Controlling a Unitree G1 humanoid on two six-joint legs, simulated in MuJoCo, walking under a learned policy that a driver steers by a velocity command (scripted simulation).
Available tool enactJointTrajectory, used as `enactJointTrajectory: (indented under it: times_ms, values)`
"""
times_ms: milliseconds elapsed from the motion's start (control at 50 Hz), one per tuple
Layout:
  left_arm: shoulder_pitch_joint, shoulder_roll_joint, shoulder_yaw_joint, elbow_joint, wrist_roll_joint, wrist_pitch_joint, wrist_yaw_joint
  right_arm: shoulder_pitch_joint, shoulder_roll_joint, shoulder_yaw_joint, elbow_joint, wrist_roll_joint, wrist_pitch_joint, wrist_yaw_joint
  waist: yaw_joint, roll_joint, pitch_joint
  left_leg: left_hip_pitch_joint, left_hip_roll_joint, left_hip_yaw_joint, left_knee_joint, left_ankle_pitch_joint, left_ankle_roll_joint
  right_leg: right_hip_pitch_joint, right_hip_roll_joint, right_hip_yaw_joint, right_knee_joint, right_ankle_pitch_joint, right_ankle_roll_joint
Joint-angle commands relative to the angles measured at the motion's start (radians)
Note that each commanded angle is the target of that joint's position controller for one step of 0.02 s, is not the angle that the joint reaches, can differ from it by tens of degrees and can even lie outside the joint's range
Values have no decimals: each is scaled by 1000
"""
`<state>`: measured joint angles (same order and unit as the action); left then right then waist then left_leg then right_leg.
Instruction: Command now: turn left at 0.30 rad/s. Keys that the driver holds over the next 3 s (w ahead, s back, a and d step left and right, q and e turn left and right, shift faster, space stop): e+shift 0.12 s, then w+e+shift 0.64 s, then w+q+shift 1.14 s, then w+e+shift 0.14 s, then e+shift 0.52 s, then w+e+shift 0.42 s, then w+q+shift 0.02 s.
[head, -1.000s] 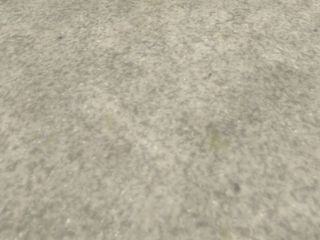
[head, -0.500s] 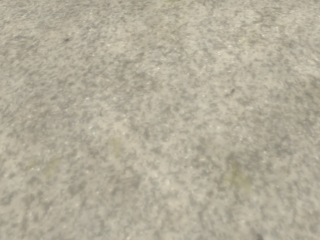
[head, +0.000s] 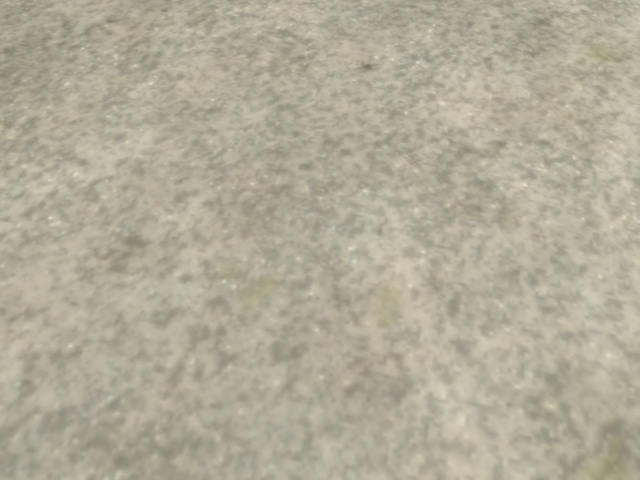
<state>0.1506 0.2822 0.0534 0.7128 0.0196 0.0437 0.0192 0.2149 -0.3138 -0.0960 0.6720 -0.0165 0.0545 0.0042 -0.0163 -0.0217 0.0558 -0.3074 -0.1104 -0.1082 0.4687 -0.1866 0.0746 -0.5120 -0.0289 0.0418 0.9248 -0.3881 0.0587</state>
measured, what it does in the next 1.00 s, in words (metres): walks ahead, turning right: right foot, then left foot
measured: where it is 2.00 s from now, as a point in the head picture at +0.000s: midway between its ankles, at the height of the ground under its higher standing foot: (529, 197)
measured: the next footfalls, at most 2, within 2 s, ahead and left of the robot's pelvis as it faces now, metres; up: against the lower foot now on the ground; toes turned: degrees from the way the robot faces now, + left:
right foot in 0.14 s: +0.06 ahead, -0.13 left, +0.00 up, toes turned +1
left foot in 0.44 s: +0.11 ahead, +0.09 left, +0.00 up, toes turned -17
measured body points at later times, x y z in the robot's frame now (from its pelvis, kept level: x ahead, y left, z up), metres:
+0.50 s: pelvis +0.07 -0.02 +0.00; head +0.10 -0.04 +0.45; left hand +0.25 +0.23 -0.10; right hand +0.15 -0.33 -0.09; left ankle +0.07 +0.09 -0.74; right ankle +0.03 -0.12 -0.70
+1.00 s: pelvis +0.35 -0.26 -0.02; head +0.38 -0.28 +0.43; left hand +0.60 -0.13 -0.14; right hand +0.21 -0.48 -0.15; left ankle +0.31 -0.03 -0.61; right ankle +0.34 -0.33 -0.74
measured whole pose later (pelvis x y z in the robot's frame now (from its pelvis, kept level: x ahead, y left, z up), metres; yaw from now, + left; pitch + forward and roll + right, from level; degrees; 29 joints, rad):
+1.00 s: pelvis +0.35 -0.26 -0.02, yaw -33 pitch +1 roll -1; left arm 0.20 0.27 0.03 0.75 0.05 -0.05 -0.03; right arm 0.39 -0.25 -0.02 0.83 0.00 -0.07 0.02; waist -0.06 0.01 0.05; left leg -0.37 0.10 -0.08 1.36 -0.26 0.06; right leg -0.37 0.05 -0.13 0.66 -0.30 -0.09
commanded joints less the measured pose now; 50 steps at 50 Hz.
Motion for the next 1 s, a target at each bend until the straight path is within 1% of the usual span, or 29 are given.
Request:
enactJointTrajectory:
  times_ms: [20,80,120,140,160,180,200,240,300,360,400,420,440,460,480,500,520,580,680,760,800,840,860,880,900,920,940,960,1000]
  values:
    - [41,49,4,-47,-5,-6,3,15,-89,-10,-57,-13,-13,2,-19,158,-171,137,265,-184,-87,367,150,88,3,-45,-90,-1,-26]
    - [62,24,-9,-33,-14,-3,-8,-18,-35,28,-41,-19,-18,-4,-7,151,-155,69,280,-166,-97,264,117,260,5,-57,-279,29,-57]
    - [71,48,-5,-37,-6,-14,-14,-31,-86,20,-31,-10,-18,-18,23,111,-94,18,249,-136,-42,143,61,339,31,-45,-497,178,-85]
    - [84,85,-3,-45,13,-27,-18,-12,-71,24,-43,-15,-20,-22,4,12,-124,-3,187,-96,35,-113,28,360,-47,110,-573,74,-119]
    - [114,205,33,-41,11,-28,-24,-28,-53,32,-81,-19,-20,-16,-11,-148,-87,-146,32,41,184,-341,-11,353,-179,390,-671,-226,-217]
    - [203,250,59,-7,12,-22,-42,-83,-78,32,-107,-32,-28,-10,50,-264,4,-258,0,100,310,-393,-26,296,-283,639,-821,-514,-318]
    - [208,206,53,-1,12,-22,-50,-116,-108,20,-116,-27,-41,0,48,-214,66,-295,40,48,415,-351,-35,262,-283,684,-857,-588,-333]
    - [155,169,50,-10,-8,-31,-49,-127,-92,22,-111,-19,-68,16,22,-141,51,-245,76,43,429,-214,-68,226,-191,529,-818,-347,-273]
    - [129,166,63,-21,-17,-46,-46,-123,-34,39,-102,-22,-90,31,25,-112,-37,-136,48,84,345,-158,-104,238,-68,398,-769,-137,-248]
    - [79,169,77,-51,-21,-44,-54,-135,-7,52,-112,6,-94,16,17,-126,-45,-5,17,94,94,-225,-110,188,-23,386,-702,-91,-246]
    - [27,154,82,-72,-17,-39,-54,-33,-17,47,-78,19,-100,-17,-40,-83,-67,207,15,115,-142,-76,-97,99,16,382,-600,-77,-209]
    - [10,127,79,-83,-22,-46,-49,53,-71,32,-54,14,-108,-38,-73,-41,-101,442,84,82,-153,-42,-78,-76,61,335,-497,-96,-156]
    - [10,51,58,-108,-36,-59,-45,154,-154,13,-43,-1,-116,-54,-112,111,-163,631,310,-125,-210,-259,-35,-263,127,214,-261,-170,-113]
    - [-15,-9,29,-159,-39,-69,-44,110,-258,-8,-61,-29,-114,-60,-90,264,-145,591,555,-487,-301,-555,49,-451,151,92,-23,-117,-106]
    - [-71,57,30,-184,-15,-69,-49,67,-210,-8,-60,-48,-116,-54,-66,163,-114,489,602,-532,-280,-587,110,-479,3,75,105,-11,-114]
    - [-87,89,39,-175,-2,-67,-60,53,-137,14,-64,-40,-124,-42,-54,83,-84,455,534,-432,-272,-542,98,-481,-3,70,159,38,-112]
    - [-53,95,42,-159,7,-61,-74,56,-117,22,-59,-34,-131,-32,-38,79,-73,434,474,-322,-280,-463,69,-468,-9,61,197,72,-102]
    - [-61,98,38,-158,20,-41,-112,122,-118,26,-12,-24,-146,-20,-43,127,-27,388,385,-89,-321,-259,29,-484,-34,17,326,156,-90]
    - [-201,95,19,-207,16,-29,-129,185,-105,27,52,-27,-173,-6,-45,116,80,338,372,143,-376,-52,9,-500,-65,-12,269,260,-92]
    - [-317,59,-13,-237,15,-36,-147,229,-119,23,108,-28,-173,-13,-66,97,143,338,350,326,-399,235,-13,-335,-48,-173,-4,256,-159]
    - [-265,31,-26,-218,18,-44,-131,267,-142,26,141,-24,-171,-18,-26,122,84,319,378,355,-307,884,2,-70,54,-231,-112,188,-227]
    - [34,113,11,-136,25,-50,-96,249,-238,9,159,-22,-148,-23,147,184,-96,322,428,338,62,1273,28,277,158,-202,-155,27,-273]
    - [252,167,40,-69,30,-57,-77,202,-256,7,149,-5,-140,-24,279,157,-196,161,396,348,372,1152,28,595,142,-129,-301,102,-288]
    - [259,281,68,-47,54,-64,-58,272,-82,47,108,5,-140,-2,182,-65,-325,-205,264,300,803,120,7,938,-131,221,-342,-171,-289]
    - [319,342,78,-70,39,-72,-50,277,-54,55,58,47,-157,7,182,-153,-573,-372,101,48,1100,-320,1,1052,-409,758,-526,-268,-323]
    - [309,297,77,-40,38,-77,-44,68,-136,31,25,46,-161,0,229,37,-432,-439,126,-54,1118,-157,18,899,-337,629,-597,-181,-259]
    - [267,256,65,5,40,-91,-33,88,-88,42,24,48,-165,0,142,3,-224,-460,165,-6,1062,-92,14,700,-339,487,-605,-56,-252]
    - [198,187,47,10,43,-105,-34,117,-65,50,56,30,-157,6,81,68,-122,-405,225,6,961,-51,9,526,-293,373,-631,7,-220]
    - [131,108,20,16,23,-127,-35,231,-27,52,116,6,-107,24,-12,-30,-68,-276,257,12,895,-21,-10,326,-238,192,-708,34,-188]
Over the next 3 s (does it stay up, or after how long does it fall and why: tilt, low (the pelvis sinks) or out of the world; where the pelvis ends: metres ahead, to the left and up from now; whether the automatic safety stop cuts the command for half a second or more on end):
stays up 1.70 -0.53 -0.01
